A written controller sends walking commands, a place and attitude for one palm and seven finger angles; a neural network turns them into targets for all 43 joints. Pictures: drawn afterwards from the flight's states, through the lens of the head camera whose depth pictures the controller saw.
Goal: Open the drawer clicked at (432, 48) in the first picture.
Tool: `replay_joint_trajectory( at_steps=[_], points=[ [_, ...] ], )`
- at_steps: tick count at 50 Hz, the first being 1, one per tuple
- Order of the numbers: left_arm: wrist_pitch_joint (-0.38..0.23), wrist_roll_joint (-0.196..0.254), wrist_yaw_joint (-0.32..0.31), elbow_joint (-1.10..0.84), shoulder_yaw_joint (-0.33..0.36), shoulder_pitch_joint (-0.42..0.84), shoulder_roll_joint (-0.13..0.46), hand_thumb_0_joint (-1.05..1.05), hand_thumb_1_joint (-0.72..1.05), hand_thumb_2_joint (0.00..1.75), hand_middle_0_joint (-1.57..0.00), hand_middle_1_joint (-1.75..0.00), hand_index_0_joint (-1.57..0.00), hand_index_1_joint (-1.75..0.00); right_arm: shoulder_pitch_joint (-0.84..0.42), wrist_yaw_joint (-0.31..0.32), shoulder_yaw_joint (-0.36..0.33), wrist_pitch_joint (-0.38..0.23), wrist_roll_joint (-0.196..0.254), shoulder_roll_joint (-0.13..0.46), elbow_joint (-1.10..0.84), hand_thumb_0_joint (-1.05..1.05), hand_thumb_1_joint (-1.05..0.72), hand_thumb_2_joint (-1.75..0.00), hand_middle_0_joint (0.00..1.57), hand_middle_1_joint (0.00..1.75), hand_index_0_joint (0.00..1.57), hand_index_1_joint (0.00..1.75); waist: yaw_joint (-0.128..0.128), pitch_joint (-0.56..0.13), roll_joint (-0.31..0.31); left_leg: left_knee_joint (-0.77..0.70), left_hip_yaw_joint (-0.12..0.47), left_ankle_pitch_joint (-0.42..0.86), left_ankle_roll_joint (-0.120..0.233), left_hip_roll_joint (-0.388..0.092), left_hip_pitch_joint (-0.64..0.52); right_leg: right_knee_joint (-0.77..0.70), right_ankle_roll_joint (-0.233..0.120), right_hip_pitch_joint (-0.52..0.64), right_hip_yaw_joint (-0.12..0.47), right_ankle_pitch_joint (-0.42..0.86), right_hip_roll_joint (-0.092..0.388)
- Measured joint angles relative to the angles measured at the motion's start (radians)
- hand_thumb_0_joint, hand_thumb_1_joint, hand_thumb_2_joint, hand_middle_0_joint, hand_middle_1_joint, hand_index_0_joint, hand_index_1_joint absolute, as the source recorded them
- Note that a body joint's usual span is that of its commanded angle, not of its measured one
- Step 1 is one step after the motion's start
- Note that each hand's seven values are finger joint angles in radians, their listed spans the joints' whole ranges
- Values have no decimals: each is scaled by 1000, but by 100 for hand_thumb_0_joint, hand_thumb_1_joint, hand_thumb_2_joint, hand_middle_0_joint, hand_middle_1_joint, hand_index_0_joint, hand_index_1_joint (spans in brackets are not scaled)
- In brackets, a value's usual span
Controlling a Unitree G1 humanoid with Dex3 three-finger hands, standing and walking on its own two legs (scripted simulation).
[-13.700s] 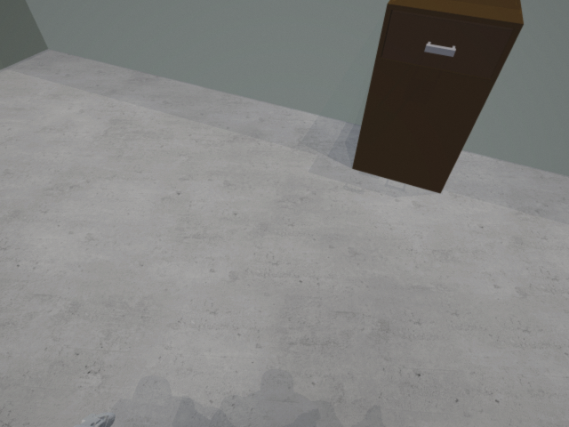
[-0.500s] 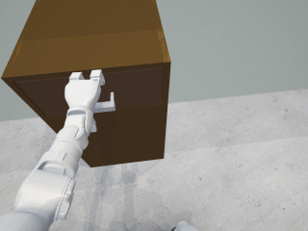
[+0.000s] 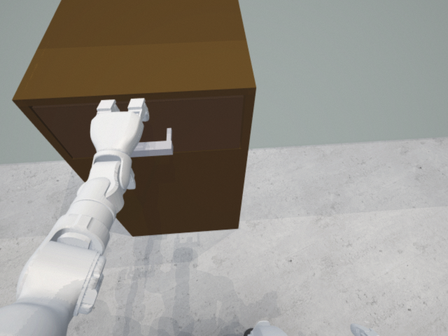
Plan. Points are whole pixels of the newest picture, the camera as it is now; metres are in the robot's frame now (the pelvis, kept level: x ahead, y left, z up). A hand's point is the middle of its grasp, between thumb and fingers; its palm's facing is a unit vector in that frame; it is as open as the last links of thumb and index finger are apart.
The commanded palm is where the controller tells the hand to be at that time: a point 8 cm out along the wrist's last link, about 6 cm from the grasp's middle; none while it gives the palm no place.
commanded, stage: move the hooked fingers above the handle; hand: left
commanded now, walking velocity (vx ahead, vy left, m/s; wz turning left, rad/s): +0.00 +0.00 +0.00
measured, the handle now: (148, 141) +0.53 +0.16 -0.03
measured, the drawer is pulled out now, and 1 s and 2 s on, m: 0.00 0.00 0.00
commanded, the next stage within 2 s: none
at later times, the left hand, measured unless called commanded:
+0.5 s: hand (115, 141) +0.48 +0.21 +0.03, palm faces +0.11 +0.04 -0.99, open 13.8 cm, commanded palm +0.45 +0.20 +0.08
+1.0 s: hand (121, 146) +0.47 +0.20 +0.02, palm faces +0.00 +0.05 -1.00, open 13.8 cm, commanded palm +0.44 +0.19 +0.08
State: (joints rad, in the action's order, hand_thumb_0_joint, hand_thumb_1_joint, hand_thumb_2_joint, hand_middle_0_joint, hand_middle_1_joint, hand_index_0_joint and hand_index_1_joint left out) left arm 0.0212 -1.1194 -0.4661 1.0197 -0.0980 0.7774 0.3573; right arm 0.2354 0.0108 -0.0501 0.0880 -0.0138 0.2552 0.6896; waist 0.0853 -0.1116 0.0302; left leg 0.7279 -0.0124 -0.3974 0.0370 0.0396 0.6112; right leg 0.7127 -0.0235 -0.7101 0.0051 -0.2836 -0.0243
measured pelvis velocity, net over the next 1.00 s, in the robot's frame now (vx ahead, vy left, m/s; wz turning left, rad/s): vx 0.01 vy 0.00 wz -0.02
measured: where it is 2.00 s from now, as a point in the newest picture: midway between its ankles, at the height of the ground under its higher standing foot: outside the picture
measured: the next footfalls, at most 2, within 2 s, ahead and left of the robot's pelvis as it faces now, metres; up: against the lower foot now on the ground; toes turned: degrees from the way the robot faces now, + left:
none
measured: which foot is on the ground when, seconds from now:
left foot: down 0.00-1.00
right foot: down 0.00-1.00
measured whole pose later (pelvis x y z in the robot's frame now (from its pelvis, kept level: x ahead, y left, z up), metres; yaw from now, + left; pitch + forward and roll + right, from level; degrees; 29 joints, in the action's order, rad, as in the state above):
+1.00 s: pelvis +0.01 +0.00 +0.00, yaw -1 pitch +18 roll +0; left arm 0.14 -1.08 -0.43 1.04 -0.11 0.79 0.36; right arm 0.27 0.00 -0.05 0.12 0.00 0.25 0.70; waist 0.07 -0.12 0.06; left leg 0.72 -0.03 -0.40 0.04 0.04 0.63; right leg 0.71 -0.02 -0.73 0.02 -0.29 -0.03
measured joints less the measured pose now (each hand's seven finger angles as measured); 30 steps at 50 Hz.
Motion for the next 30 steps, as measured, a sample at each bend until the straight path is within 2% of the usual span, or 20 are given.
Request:
replay_joint_trajectory(
  at_steps=[3, 6, 9, 12, 14, 16, 19, 22, 25, 27, 29, 30],
  points=[
    [80, 22, 28, 66, 11, 43, 28, 0, -49, 30, -32, -120, -31, -120, 10, -1, 7, 11, 8, -9, 3, 1, -90, -90, 20, 30, 20, 30, 6, 2, 12, -18, -9, 7, 0, -4, -1, -15, 1, -4, 10, 10, -4],
    [100, 64, 87, 73, -13, 52, 32, 0, -49, 30, -32, -120, -32, -123, 46, 4, 10, 19, 19, -14, 8, 1, -90, -90, 20, 30, 20, 30, -3, 1, 24, -41, -11, 14, 1, -6, -19, -37, 2, 14, 12, 17, -7],
    [65, 92, 179, 57, -34, 32, 27, 0, -49, 30, -32, -120, -32, -124, 81, 12, 16, 27, 22, -16, 15, 1, -90, -90, 20, 30, 20, 30, -6, -9, 24, -57, -8, 16, 1, -7, -41, -50, 2, 35, 10, 16, -8],
    [-7, 90, 223, 23, -53, -10, 13, 0, -49, 30, -31, -120, -31, -123, 105, 18, 15, 25, 21, -16, 12, 1, -90, -90, 20, 30, 20, 30, -1, -13, 17, -52, -5, 9, -1, -9, -48, -48, 0, 44, 6, 9, -9],
    [-74, 69, 215, -18, -39, -48, 0, 0, -49, 30, -32, -120, -31, -122, 113, 20, 9, 18, 16, -14, 6, 1, -90, -90, 20, 30, 20, 30, 1, -14, 11, -39, -5, 1, -1, -10, -39, -37, -2, 36, 6, 3, -11],
    [-134, 38, 175, -64, -7, -85, -8, 0, -49, 30, -32, -120, -31, -122, 113, 19, 1, 13, 6, -10, 1, 1, -90, -90, 20, 30, 20, 30, 3, -18, 7, -21, -9, -7, -1, -11, -22, -19, -2, 16, 9, -4, -12],
    [-159, -6, 72, -102, 39, -107, -5, 0, -49, 30, -32, -120, -32, -121, 99, 9, -10, 8, -10, -4, 1, 1, -90, -90, 20, 30, 20, 30, 7, -22, 7, 11, -12, -20, -1, -10, 15, 14, -2, -22, 11, -15, -11],
    [-95, -27, -21, -88, 76, -82, 18, 0, -49, 30, -32, -120, -32, -121, 70, -3, -13, 13, -18, 0, 12, 1, -90, -90, 20, 30, 20, 30, 6, -19, 12, 33, -16, -26, -1, -9, 42, 37, -1, -50, 14, -21, -11],
    [22, -5, -44, -16, 65, -28, 46, 0, -49, 30, -32, -120, -32, -121, 46, -13, -14, 21, -6, 0, 25, 1, -90, -90, 20, 30, 20, 30, -3, -15, 23, 26, -15, -20, 0, -8, 44, 29, 1, -51, 14, -14, -10],
    [83, 31, -7, 23, 11, 2, 39, 0, -49, 30, -32, -120, -34, -123, 41, -16, -13, 28, 9, -1, 29, 1, -91, -90, 20, 30, 20, 30, -14, -13, 31, 5, -11, -9, 1, -6, 26, 5, 2, -30, 11, -5, -8],
    [135, 78, 73, 52, -30, 22, 20, 0, -49, 30, -31, -120, -34, -123, 39, -12, -8, 36, 22, -4, 28, 1, -91, -90, 20, 30, 20, 30, -19, -13, 32, -23, -7, 3, 1, -5, -1, -21, 4, -2, 8, 5, -6],
    [143, 98, 114, 58, -42, 24, 10, 0, -49, 30, -31, -120, -34, -123, 39, -8, -3, 39, 25, -6, 24, 1, -90, -90, 20, 30, 20, 30, -19, -14, 30, -35, -6, 8, 2, -4, -16, -33, 4, 13, 7, 9, -5]
  ],
)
